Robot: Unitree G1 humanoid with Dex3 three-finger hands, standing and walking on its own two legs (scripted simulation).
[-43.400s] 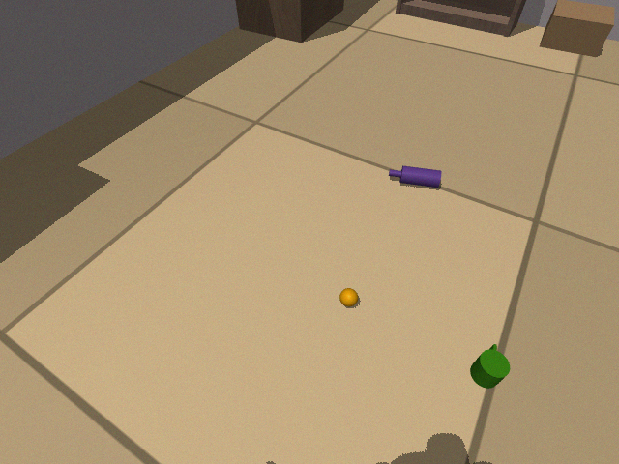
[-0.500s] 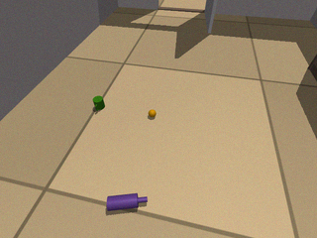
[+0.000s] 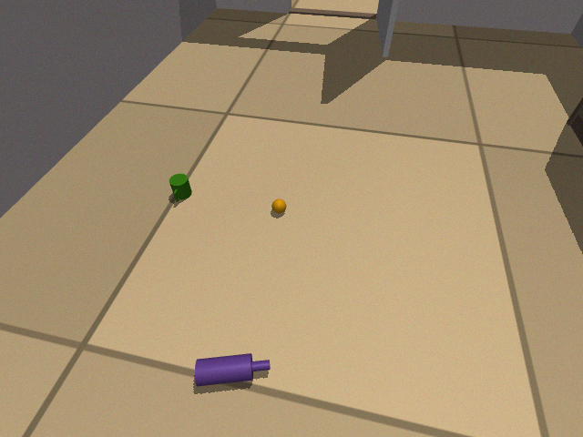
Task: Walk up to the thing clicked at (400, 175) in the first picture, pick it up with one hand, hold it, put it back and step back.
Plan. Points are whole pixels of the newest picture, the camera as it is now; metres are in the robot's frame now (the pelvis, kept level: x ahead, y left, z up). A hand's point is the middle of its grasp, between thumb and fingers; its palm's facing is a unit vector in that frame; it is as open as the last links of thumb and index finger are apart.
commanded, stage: stand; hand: left
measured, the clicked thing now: (233, 368) +0.46 +0.21 -0.74
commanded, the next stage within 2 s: none
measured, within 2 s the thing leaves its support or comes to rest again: neither
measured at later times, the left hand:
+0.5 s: hand out of the picture +0.08 +0.25 -0.15, palm faces -0.03 -0.94 -0.35, open 7.4 cm
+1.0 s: hand out of the picture +0.08 +0.25 -0.15, palm faces -0.03 -0.94 -0.35, open 7.4 cm
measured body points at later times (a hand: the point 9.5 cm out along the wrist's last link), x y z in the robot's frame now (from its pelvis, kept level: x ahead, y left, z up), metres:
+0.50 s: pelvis +0.01 +0.00 +0.00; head +0.02 +0.00 +0.45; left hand +0.08 +0.30 -0.13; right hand +0.08 -0.30 -0.14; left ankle +0.01 +0.13 -0.75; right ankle +0.00 -0.11 -0.75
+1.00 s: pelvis +0.01 +0.00 +0.00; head +0.02 -0.01 +0.45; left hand +0.08 +0.30 -0.13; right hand +0.08 -0.30 -0.14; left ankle +0.01 +0.13 -0.75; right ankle +0.00 -0.11 -0.75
